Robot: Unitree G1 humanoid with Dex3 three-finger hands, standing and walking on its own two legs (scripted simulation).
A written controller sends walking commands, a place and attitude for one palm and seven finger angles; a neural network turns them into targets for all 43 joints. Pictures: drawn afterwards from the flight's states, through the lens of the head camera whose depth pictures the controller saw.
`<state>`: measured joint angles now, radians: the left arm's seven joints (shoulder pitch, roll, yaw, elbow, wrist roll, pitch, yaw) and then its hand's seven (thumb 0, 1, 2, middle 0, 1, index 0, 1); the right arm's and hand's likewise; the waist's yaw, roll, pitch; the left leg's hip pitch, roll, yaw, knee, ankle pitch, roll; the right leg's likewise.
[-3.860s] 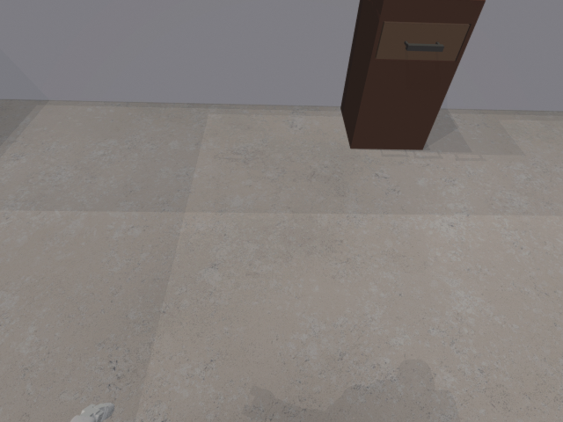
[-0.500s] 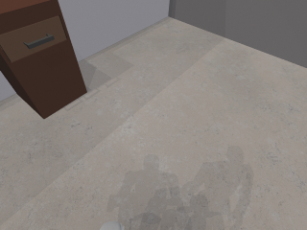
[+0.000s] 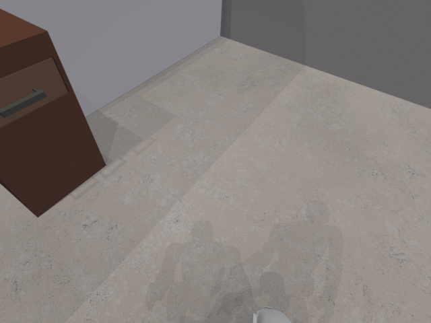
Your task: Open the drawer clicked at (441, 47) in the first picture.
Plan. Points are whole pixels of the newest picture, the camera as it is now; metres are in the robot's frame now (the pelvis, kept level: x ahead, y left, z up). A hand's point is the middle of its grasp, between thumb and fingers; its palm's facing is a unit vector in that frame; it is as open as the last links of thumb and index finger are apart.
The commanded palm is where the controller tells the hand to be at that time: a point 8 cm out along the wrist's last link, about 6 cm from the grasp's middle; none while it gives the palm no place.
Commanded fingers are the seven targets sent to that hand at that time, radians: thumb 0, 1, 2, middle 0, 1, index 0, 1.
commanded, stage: walk to a spot facing it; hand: left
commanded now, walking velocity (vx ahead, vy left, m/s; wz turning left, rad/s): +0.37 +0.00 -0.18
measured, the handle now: (20, 100) +0.84 +0.79 -0.16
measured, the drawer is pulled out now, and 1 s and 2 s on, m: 0.00 0.00 0.00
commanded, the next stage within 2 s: turn to face it in 1.00 s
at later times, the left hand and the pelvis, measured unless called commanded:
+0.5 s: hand (170, 282) +0.24 +0.12 -0.17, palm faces +0.04 -0.98 -0.19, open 7.3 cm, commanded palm none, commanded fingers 0.00 0.90 0.90 -0.20 -0.30 -0.20 -0.30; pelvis +0.24 -0.06 +0.00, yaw -2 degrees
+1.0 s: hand (171, 176) +0.54 +0.16 -0.17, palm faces -0.03 -0.98 -0.19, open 7.4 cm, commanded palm none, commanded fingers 0.00 0.90 0.90 -0.20 -0.30 -0.20 -0.30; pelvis +0.47 -0.02 +0.00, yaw -6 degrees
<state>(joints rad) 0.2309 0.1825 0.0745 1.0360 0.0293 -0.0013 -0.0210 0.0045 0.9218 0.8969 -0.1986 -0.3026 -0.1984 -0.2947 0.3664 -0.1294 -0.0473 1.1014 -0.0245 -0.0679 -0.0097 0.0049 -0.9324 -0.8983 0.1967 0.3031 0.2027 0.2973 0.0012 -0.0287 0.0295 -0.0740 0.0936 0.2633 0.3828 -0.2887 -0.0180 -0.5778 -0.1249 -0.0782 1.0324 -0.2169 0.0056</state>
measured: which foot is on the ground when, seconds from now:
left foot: down 0.00-0.18, up 0.20-0.64, down 0.66-1.00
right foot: up 0.00-0.14, down 0.16-0.66, up 0.68-1.00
